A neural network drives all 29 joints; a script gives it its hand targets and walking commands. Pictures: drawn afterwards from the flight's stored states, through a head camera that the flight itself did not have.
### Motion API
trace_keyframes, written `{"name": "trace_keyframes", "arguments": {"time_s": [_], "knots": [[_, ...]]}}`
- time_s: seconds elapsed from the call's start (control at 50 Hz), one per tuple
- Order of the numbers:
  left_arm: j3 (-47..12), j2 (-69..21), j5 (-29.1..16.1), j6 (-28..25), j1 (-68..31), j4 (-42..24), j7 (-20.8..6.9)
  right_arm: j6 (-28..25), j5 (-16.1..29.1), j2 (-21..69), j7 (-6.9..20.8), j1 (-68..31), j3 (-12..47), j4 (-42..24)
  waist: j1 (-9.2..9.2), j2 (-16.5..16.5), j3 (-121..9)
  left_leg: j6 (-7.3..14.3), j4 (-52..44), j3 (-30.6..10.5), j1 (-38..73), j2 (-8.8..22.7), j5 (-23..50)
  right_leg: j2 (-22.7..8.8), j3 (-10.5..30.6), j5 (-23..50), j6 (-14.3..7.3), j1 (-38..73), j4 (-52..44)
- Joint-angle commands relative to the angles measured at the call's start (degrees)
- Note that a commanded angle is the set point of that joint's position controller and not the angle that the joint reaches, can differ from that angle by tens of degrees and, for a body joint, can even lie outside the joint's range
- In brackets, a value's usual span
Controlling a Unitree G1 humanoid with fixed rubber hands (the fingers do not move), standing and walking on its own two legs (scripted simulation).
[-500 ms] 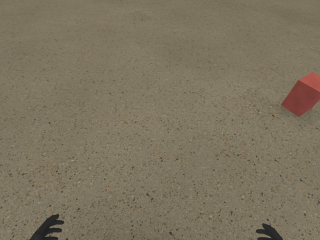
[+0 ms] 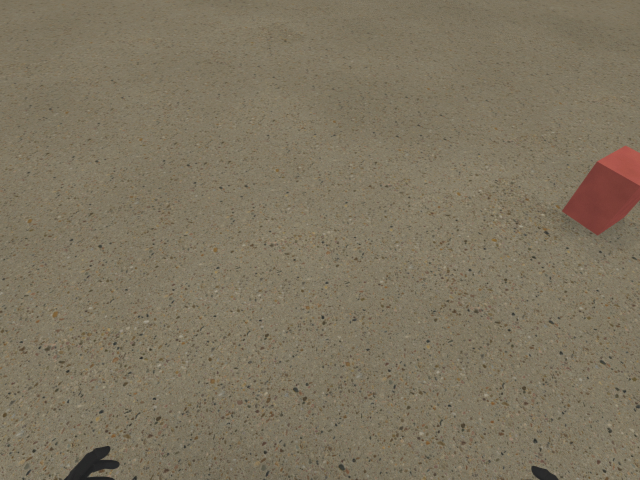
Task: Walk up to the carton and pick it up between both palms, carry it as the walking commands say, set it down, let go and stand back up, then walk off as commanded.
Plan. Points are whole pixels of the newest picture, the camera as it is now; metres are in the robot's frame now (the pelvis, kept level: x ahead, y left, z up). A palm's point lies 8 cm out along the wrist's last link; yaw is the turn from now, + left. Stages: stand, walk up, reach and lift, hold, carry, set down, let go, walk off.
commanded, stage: stand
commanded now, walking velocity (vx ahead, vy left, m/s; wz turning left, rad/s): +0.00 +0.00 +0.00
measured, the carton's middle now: (611, 191) +1.39 -1.28 -0.63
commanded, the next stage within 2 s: walk up in 0.90 s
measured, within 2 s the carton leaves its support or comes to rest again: neither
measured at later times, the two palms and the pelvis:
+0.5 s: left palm out of the picture +0.11 +0.31 -0.10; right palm out of the picture +0.11 -0.31 -0.10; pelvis +0.01 +0.00 +0.00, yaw +0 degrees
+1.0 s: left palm out of the picture +0.11 +0.31 -0.10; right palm out of the picture +0.11 -0.32 -0.10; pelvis +0.01 +0.00 +0.00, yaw +0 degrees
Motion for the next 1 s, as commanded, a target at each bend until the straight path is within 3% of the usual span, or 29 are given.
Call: {"name": "trace_keyframes", "arguments": {"time_s": [0.0,0.98], "knots": [[1.75,9.94,-0.04,-0.51,-2.43,-2.34,0.26,-0.51,0.03,-9.88,-0.26,-2.38,-1.75,-2.35,0.01,0.01,-3.06,1.95,-3.63,-5.52,0.21,6.46,4.32,-6.67,5.69,4.27,-2.02,0.01,-3.86],[2.03,10.18,-0.12,-0.14,-2.1,-2.04,0.52,-0.06,0.06,-10.16,-0.45,-2.15,-2.19,-2.05,0.01,-0.02,-3.45,1.85,-4.34,-4.93,2.36,6.91,8.42,-6.98,5.37,8.37,-1.75,1.78,-4.42]]}}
